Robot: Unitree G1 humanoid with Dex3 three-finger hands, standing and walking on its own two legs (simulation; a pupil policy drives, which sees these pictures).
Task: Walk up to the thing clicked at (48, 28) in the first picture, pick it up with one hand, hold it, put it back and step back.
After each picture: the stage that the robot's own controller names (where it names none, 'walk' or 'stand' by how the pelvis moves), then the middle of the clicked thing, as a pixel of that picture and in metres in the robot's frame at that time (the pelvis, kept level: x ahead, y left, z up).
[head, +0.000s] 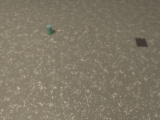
stand; (49, 29) +1.57 +0.40 -0.72
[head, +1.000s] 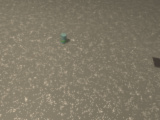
walk; (63, 38) +1.45 +0.15 -0.70
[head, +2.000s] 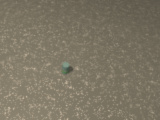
walk; (65, 68) +0.92 +0.05 -0.71
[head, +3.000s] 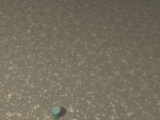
walk; (56, 112) +0.53 +0.13 -0.71
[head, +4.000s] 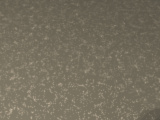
stand; out of the picture +0.34 +0.12 -0.70
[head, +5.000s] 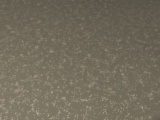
stand; out of the picture +0.29 +0.12 -0.72
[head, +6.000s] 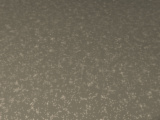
stand; out of the picture +0.30 +0.13 -0.73
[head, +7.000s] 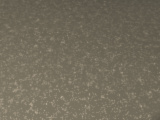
stand; out of the picture +0.28 +0.14 -0.73
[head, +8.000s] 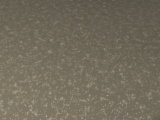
stand; out of the picture +0.28 +0.15 -0.73
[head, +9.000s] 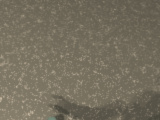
go down; out of the picture +0.31 +0.15 -0.66
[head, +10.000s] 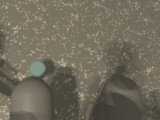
go down; (37, 71) +0.39 +0.15 -0.29
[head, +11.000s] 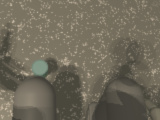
close in; (40, 70) +0.39 +0.15 -0.29
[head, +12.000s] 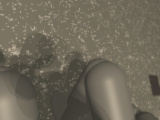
close; out of the picture +0.39 +0.19 -0.22
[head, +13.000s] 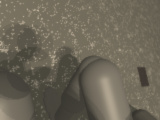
close; out of the picture +0.41 +0.21 -0.21
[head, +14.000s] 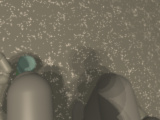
lift; (25, 68) +0.39 +0.17 -0.27
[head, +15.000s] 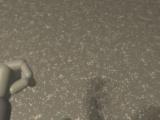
lift; out of the picture +0.33 +0.11 -0.61
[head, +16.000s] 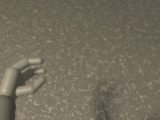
go down; out of the picture +0.31 +0.12 -0.68
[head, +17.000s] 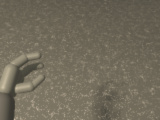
stand; out of the picture +0.31 +0.12 -0.68
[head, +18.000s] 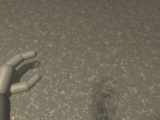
stand; out of the picture +0.30 +0.12 -0.68
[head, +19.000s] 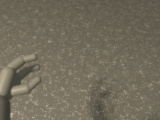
stand; out of the picture +0.31 +0.12 -0.68
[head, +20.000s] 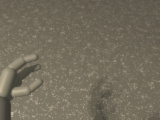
stand; out of the picture +0.31 +0.12 -0.67
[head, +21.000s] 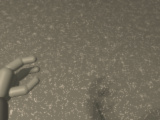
stand; out of the picture +0.31 +0.12 -0.68
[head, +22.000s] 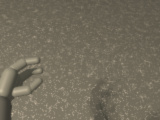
stand; out of the picture +0.31 +0.13 -0.68
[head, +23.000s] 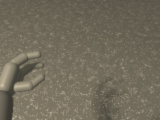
stand; out of the picture +0.30 +0.12 -0.69
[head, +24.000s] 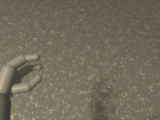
stand; out of the picture +0.30 +0.12 -0.68
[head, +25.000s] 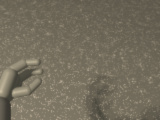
stand; out of the picture +0.32 +0.12 -0.67
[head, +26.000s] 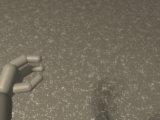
stand; out of the picture +0.31 +0.12 -0.68
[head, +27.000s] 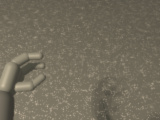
stand; out of the picture +0.31 +0.12 -0.67
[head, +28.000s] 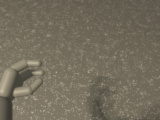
stand; out of the picture +0.31 +0.12 -0.67
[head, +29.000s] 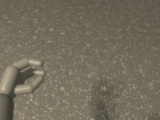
close; out of the picture +0.31 +0.12 -0.68
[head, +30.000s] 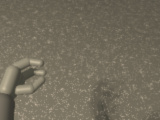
hold; out of the picture +0.31 +0.12 -0.68
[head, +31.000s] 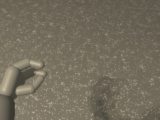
close; out of the picture +0.31 +0.12 -0.67
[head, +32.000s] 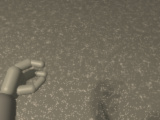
hold; out of the picture +0.31 +0.13 -0.68
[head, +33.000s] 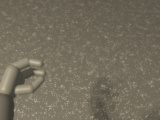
hold; out of the picture +0.31 +0.12 -0.67
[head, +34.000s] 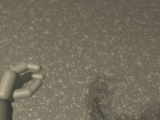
hold; out of the picture +0.31 +0.12 -0.67
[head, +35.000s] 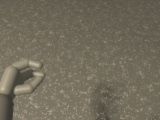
hold; out of the picture +0.31 +0.12 -0.68
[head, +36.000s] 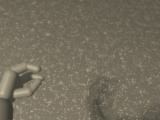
hold; out of the picture +0.31 +0.12 -0.67
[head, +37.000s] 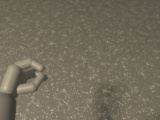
close; out of the picture +0.30 +0.12 -0.69
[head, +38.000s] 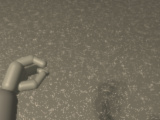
hold; out of the picture +0.31 +0.12 -0.68
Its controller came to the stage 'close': yes
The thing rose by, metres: 0.01
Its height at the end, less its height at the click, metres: +0.00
